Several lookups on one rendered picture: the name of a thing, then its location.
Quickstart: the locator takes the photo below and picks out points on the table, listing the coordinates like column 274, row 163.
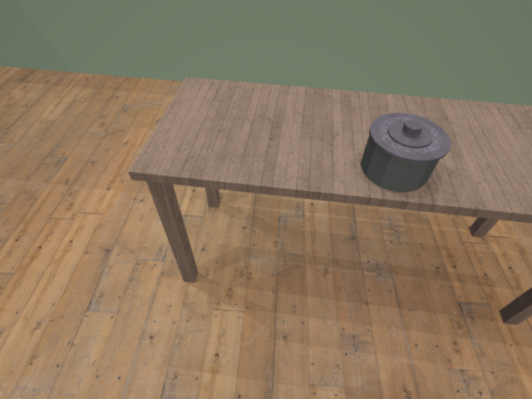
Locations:
column 308, row 143

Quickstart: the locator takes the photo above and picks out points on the lid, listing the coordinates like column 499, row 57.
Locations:
column 430, row 145

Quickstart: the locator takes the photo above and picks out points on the pot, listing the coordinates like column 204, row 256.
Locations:
column 391, row 173

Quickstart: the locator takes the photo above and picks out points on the knob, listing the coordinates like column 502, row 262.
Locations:
column 412, row 127

